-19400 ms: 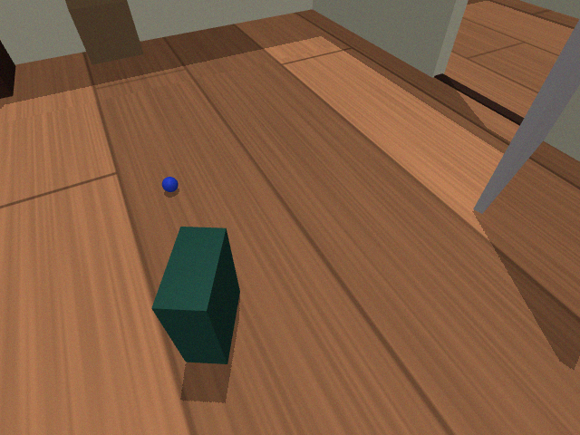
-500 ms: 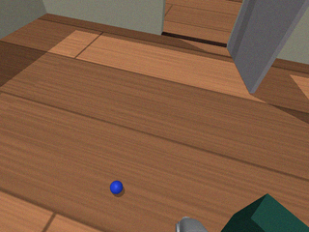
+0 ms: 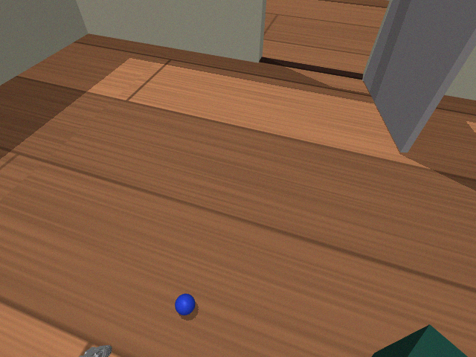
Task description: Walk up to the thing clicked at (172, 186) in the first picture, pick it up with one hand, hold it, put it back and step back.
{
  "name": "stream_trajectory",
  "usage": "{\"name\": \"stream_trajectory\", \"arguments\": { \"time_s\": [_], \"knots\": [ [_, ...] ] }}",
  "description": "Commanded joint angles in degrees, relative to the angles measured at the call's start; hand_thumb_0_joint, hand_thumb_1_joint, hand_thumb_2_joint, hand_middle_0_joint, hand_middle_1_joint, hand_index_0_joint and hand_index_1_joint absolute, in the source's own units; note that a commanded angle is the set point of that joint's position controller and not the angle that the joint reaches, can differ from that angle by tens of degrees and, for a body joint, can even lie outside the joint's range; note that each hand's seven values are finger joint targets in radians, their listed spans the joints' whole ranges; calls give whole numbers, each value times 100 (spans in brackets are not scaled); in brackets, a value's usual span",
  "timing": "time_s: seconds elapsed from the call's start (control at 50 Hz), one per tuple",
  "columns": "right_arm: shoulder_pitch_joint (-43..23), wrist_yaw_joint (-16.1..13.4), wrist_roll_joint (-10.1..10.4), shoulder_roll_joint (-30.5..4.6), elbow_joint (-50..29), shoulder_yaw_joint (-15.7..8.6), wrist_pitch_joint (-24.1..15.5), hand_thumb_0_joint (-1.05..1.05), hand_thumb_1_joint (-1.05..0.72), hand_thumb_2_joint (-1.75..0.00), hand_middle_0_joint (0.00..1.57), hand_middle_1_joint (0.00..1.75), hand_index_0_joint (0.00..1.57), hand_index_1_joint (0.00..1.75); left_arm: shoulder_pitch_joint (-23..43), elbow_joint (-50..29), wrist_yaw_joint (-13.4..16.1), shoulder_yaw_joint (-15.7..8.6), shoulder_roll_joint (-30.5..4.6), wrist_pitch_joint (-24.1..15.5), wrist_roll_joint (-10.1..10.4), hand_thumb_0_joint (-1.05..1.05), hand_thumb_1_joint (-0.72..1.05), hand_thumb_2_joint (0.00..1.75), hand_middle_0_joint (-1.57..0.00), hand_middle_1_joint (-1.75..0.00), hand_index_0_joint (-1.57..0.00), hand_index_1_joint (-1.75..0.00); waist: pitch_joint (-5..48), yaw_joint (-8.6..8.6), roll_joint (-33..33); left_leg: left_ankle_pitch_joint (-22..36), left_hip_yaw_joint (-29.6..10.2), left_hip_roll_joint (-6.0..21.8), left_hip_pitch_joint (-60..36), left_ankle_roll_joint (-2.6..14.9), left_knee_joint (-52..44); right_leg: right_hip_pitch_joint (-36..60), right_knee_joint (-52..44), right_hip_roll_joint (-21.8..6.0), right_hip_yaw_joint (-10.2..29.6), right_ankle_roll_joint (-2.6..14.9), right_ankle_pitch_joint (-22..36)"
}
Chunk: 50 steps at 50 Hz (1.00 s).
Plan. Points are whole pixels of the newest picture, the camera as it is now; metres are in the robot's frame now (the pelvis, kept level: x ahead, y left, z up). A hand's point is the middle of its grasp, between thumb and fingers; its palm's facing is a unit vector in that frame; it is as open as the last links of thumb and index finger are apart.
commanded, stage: walk up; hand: left
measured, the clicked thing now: (185, 304) +0.43 +0.23 -0.73
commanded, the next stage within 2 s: none
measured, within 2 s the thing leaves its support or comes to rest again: neither
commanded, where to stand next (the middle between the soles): +0.05 -0.01 m, yaw +0 degrees
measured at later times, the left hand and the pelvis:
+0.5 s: hand out of the picture +0.08 +0.24 -0.14, palm faces +0.04 -0.94 -0.33, open 7.4 cm; pelvis +0.01 -0.01 +0.01, yaw +1 degrees
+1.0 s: hand out of the picture +0.11 +0.24 -0.14, palm faces +0.03 -0.95 -0.32, open 7.4 cm; pelvis +0.02 -0.01 +0.01, yaw +1 degrees
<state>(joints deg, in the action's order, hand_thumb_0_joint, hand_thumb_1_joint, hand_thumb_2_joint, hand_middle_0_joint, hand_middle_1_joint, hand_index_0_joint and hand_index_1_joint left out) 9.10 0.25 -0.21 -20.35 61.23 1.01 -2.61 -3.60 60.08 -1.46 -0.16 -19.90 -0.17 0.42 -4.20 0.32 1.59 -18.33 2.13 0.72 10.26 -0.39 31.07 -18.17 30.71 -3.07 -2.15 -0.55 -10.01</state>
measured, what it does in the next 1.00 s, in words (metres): stands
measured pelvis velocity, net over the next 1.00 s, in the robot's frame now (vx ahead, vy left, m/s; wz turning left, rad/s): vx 0.02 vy -0.01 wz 0.01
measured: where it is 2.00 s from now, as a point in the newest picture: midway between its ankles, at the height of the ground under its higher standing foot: outside the picture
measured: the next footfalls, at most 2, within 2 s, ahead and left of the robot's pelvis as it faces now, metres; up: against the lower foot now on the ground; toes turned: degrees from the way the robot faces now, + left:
right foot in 1.68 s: -0.01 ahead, -0.15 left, +0.00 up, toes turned +1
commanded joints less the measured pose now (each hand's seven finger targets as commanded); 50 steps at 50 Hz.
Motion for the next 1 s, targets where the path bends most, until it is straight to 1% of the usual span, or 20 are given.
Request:
{"name": "stream_trajectory", "arguments": {
  "time_s": [0.0, 0.06, 0.1, 0.16, 0.24, 0.3, 0.34, 0.38, 0.42, 0.48, 0.5, 0.66, 0.74, 0.76, 0.78, 0.82, 0.86, 0.88, 0.92, 0.98],
  "knots": [
    [-354, -108, 3, -1372, -175, -303, -94, 0, -90, -90, 20, 30, 20, 30, 296, -85, 97, -266, -1225, -116, 4, 0, 90, 90, -20, -30, -20, -30, 657, 42, -196, 1016, -630, 704, 243, 255, -1110, 1041, -657, -481, 555, 287, 870],
    [-457, -102, 4, -1338, -59, -297, -61, 0, -90, -90, 20, 30, 20, 30, 339, 58, 89, -235, -1163, -97, 14, 0, 90, 90, -20, -30, -20, -30, 665, 63, -269, 887, -627, 705, 100, 225, -1308, 1054, -807, -498, 575, 243, 703],
    [-551, -100, -3, -1334, -5, -302, -46, 0, -90, -90, 20, 30, 20, 30, 345, 150, 89, -227, -1157, -98, 1, 0, 90, 90, -20, -30, -20, -30, 700, 53, -238, 1030, -570, 720, 4, 224, -1347, 1107, -894, -508, 543, 216, 854],
    [-644, -92, 11, -1312, 45, -304, -13, 0, -90, -90, 20, 30, 20, 30, 342, 289, 91, -228, -1163, -98, -14, 0, 90, 90, -20, -30, -20, -30, 585, 56, -192, 920, -570, 695, -87, 214, -1424, 1041, -1053, -501, 568, 183, 633],
    [-668, -80, 10, -1307, 108, -311, 13, 0, -90, -90, 20, 30, 20, 30, 345, 384, 94, -249, -1181, -111, -40, 0, 90, 90, -20, -30, -20, -30, 645, 20, -136, 954, -545, 695, -219, 208, -1449, 1105, -1201, -528, 590, 171, 584],
    [-700, -75, 5, -1299, 146, -317, 40, 0, -90, -90, 20, 30, 20, 30, 398, 410, 101, -259, -1200, -115, -52, 0, 90, 90, -20, -30, -20, -30, 548, -7, -69, 875, -548, 671, -226, 178, -1517, 1038, -1343, -543, 630, 153, 433],
    [-681, -77, -8, -1309, 180, -318, 41, 0, -90, -90, 20, 30, 20, 30, 406, 403, 100, -270, -1191, -115, -54, 0, 90, 90, -20, -30, -20, -30, 538, -13, -52, 859, -531, 680, -250, 165, -1565, 1013, -1404, -553, 662, 161, 372],
    [-727, -66, -2, -1282, 164, -311, 41, 0, -90, -90, 20, 30, 20, 30, 304, 436, 103, -287, -1204, -118, -63, 0, 90, 90, -20, -30, -20, -30, 547, 35, -81, 885, -532, 680, -299, 177, -1568, 1034, -1428, -535, 635, 138, 315],
    [-669, -70, 0, -1254, 184, -311, 47, 0, -90, -90, 20, 30, 20, 30, 341, 426, 103, -307, -1211, -119, -70, 0, 90, 90, -20, -30, -20, -30, 592, 14, 4, 885, -522, 662, -319, 159, -1581, 1061, -1466, -559, 682, 143, 279],
    [-663, -78, -11, -1283, 195, -324, 37, 0, -90, -90, 20, 30, 20, 30, 317, 418, 108, -319, -1180, -121, -71, 0, 90, 90, -20, -30, -20, -30, 698, 21, -95, 1055, -555, 711, -308, 155, -1620, 1243, -1398, -556, 608, 145, 547],
    [-700, -78, -9, -1264, 187, -318, 39, 0, -90, -90, 20, 30, 20, 30, 289, 430, 110, -320, -1165, -120, -66, 0, 90, 90, -20, -30, -20, -30, 623, 48, -75, 1052, -547, 682, -276, 152, -1613, 1190, -1426, -528, 607, 124, 534],
    [-597, -99, -20, -1219, 180, -329, 48, 0, -90, -90, 20, 30, 20, 30, 302, 358, 126, -373, -1158, -103, -78, 0, 90, 90, -20, -30, -20, -30, 627, 26, -49, 1152, -525, 671, -216, 135, -1610, 1298, -1412, -530, 592, 128, 591],
    [-535, -104, -23, -1221, 178, -336, 44, 0, -90, -90, 20, 30, 20, 30, 335, 315, 127, -387, -1152, -96, -83, 0, 90, 90, -20, -30, -20, -30, 705, 9, -71, 1214, -540, 696, -228, 133, -1628, 1419, -1347, -532, 572, 147, 693],
    [-523, -108, -37, -1218, 188, -327, 40, 0, -90, -90, 20, 30, 20, 30, 342, 288, 125, -371, -1112, -100, -81, 0, 90, 90, -20, -30, -20, -30, 758, 11, -63, 1252, -519, 707, -227, 134, -1617, 1447, -1326, -554, 586, 156, 852],
    [-529, -109, -31, -1207, 167, -330, 42, 0, -90, -90, 20, 30, 20, 30, 330, 293, 127, -379, -1119, -90, -68, 0, 90, 90, -20, -30, -20, -30, 662, 29, -106, 1247, -534, 687, -195, 119, -1638, 1382, -1327, -522, 568, 141, 746],
    [-544, -114, -35, -1229, 163, -327, 32, 0, -90, -90, 20, 30, 20, 30, 323, 270, 125, -372, -1100, -87, -77, 0, 90, 90, -20, -30, -20, -30, 702, 28, -145, 1287, -523, 706, -182, 130, -1629, 1438, -1292, -533, 571, 160, 941],
    [-503, -116, -28, -1224, 153, -329, 31, 0, -90, -90, 20, 30, 20, 30, 368, 266, 124, -383, -1114, -80, -86, 0, 90, 90, -20, -30, -20, -30, 685, 12, -126, 1299, -539, 722, -166, 126, -1677, 1495, -1266, -542, 538, 159, 938],
    [-542, -113, -33, -1221, 141, -320, 29, 0, -90, -90, 20, 30, 20, 30, 321, 264, 118, -373, -1095, -84, -82, 0, 90, 90, -20, -30, -20, -30, 675, 42, -106, 1292, -534, 721, -210, 139, -1659, 1436, -1271, -542, 548, 147, 999],
    [-504, -118, -36, -1228, 142, -339, 36, 0, -90, -90, 20, 30, 20, 30, 376, 266, 120, -392, -1122, -68, -81, 0, 90, 90, -20, -30, -20, -30, 571, 2, -102, 1183, -537, 707, -145, 119, -1718, 1405, -1303, -502, 533, 141, 768],
    [-476, -115, -40, -1233, 147, -336, 35, 0, -90, -90, 20, 30, 20, 30, 374, 256, 116, -391, -1102, -65, -82, 0, 90, 90, -20, -30, -20, -30, 588, 11, -165, 1127, -547, 704, -119, 126, -1741, 1429, -1302, -493, 536, 141, 654]
  ]
}}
